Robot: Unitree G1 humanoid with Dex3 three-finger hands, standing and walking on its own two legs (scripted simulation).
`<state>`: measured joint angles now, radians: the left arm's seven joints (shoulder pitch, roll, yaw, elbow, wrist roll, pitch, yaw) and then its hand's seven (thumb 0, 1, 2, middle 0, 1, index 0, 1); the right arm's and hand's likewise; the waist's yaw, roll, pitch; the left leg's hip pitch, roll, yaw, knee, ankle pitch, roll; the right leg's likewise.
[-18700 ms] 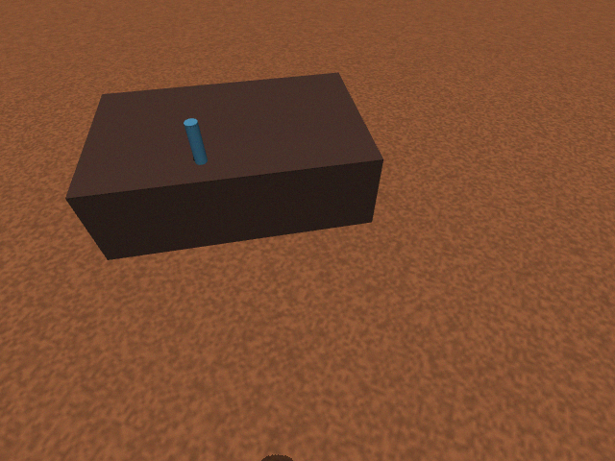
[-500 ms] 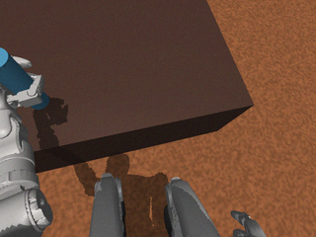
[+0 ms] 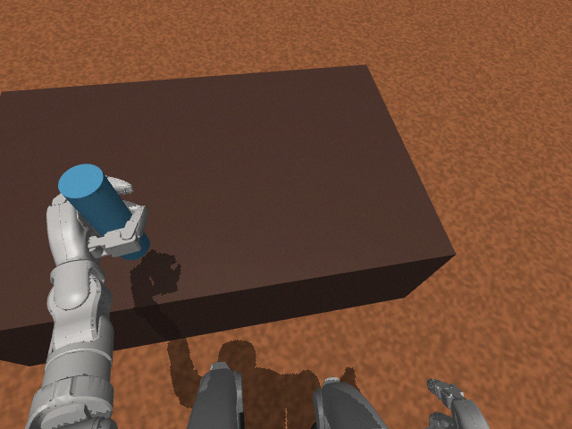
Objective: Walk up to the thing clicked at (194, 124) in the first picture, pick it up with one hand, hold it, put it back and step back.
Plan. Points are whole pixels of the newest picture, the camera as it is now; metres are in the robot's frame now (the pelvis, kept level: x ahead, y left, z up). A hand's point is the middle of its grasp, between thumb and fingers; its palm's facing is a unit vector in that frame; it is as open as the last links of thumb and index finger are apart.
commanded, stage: lift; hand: left
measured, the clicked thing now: (111, 218) +0.40 +0.23 +0.04
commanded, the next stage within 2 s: hold in 0.98 s
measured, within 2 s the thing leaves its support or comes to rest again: neither
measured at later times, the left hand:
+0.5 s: hand (126, 209) +0.38 +0.20 +0.09, palm faces +0.26 -0.97 -0.02, open 6.5 cm
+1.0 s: hand (135, 197) +0.38 +0.18 +0.11, palm faces +0.26 -0.96 -0.01, open 6.5 cm
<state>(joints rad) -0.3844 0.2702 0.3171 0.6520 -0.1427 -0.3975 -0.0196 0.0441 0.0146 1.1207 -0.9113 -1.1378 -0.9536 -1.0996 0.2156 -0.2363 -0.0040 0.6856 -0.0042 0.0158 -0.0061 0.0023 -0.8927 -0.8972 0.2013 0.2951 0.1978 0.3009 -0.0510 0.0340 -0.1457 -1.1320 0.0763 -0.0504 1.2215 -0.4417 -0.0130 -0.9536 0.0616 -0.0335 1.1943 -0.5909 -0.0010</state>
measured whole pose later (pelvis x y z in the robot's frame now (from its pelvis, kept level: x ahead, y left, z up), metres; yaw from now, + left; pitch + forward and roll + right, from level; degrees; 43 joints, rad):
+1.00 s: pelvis +0.03 -0.01 +0.06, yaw +2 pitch +11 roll -1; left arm -0.22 0.16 0.17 0.51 -0.13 -0.38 0.09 0.04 0.01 1.13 -0.91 -1.14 -0.96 -1.10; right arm 0.23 -0.23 -0.01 0.67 -0.02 0.02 -0.01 0.00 -0.90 -0.90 0.20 0.30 0.20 0.30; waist -0.02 0.02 -0.08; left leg -0.72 0.06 -0.01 0.89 -0.36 -0.02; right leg -0.56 0.04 -0.01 0.87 -0.50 -0.01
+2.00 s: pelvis +0.02 -0.01 +0.07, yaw +2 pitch +7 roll -1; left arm -0.15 0.13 0.13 0.42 -0.11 -0.34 0.13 0.04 0.01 1.13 -0.91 -1.15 -0.95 -1.11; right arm 0.22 -0.21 -0.01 0.66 -0.01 0.01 -0.01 0.01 -0.91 -0.90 0.20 0.30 0.20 0.30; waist -0.02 0.02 -0.05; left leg -0.60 0.05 -0.01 0.80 -0.32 -0.02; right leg -0.45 0.03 0.00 0.79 -0.46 0.00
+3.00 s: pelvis +0.03 +0.00 +0.07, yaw +2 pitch +7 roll -1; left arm -0.14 0.14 0.14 0.41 -0.13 -0.35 0.11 0.04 0.01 1.13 -0.91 -1.15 -0.95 -1.11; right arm 0.22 -0.22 -0.01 0.66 -0.01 0.01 -0.01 0.01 -0.92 -0.91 0.20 0.30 0.20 0.30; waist -0.02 0.02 -0.05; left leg -0.60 0.05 0.00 0.80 -0.32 -0.01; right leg -0.44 0.02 0.00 0.79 -0.46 0.00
